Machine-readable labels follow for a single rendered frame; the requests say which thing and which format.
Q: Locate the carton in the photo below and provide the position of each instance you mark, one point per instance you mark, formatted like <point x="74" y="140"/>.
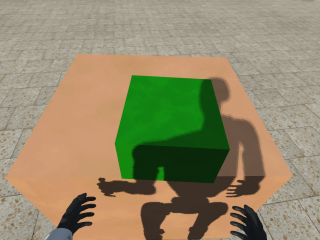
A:
<point x="171" y="130"/>

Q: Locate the robot right hand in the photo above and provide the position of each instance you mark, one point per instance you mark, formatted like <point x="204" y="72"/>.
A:
<point x="254" y="229"/>

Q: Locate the robot left hand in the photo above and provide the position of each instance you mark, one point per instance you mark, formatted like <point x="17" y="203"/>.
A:
<point x="71" y="217"/>

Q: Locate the robot left forearm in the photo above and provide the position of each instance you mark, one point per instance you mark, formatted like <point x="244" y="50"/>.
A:
<point x="60" y="234"/>

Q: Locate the pedestal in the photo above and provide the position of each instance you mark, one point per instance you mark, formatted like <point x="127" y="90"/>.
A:
<point x="71" y="151"/>

